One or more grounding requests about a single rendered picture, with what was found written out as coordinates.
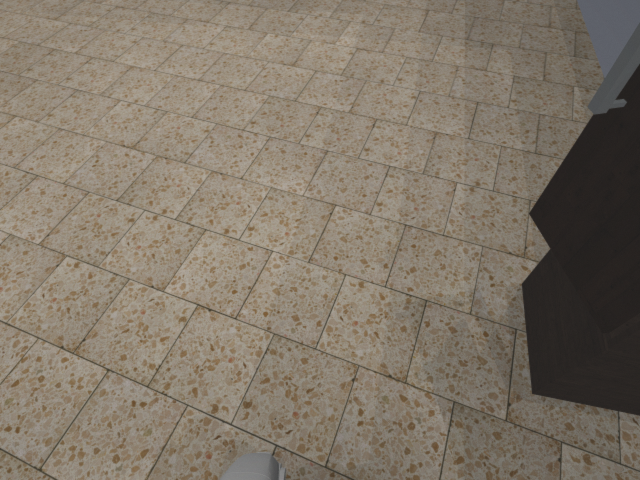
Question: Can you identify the handle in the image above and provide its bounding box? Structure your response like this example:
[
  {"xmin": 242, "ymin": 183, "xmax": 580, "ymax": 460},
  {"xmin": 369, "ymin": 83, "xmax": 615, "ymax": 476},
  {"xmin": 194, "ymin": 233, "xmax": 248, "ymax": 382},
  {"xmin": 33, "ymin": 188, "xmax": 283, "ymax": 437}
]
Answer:
[{"xmin": 587, "ymin": 23, "xmax": 640, "ymax": 115}]

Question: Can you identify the cupboard door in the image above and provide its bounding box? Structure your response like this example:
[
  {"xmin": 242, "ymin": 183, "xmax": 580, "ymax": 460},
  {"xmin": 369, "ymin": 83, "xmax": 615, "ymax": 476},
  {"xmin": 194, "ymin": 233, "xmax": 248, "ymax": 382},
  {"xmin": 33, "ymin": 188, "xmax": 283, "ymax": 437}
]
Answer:
[{"xmin": 529, "ymin": 64, "xmax": 640, "ymax": 334}]

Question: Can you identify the left robot thigh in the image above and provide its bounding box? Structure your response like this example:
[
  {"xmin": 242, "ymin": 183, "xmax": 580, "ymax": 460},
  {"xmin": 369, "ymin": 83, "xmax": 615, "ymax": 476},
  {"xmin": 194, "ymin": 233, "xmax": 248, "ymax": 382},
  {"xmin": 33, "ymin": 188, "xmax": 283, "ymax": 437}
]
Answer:
[{"xmin": 220, "ymin": 453, "xmax": 286, "ymax": 480}]

